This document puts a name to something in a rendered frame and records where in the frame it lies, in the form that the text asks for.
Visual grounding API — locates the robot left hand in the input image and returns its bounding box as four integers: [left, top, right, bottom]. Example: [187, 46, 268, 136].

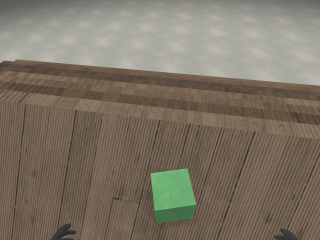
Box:
[50, 223, 76, 240]

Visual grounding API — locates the robot right hand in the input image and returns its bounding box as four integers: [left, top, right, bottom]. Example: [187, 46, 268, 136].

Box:
[274, 228, 298, 240]

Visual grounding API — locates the carton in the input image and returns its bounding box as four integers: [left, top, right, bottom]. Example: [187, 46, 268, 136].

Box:
[151, 168, 196, 224]

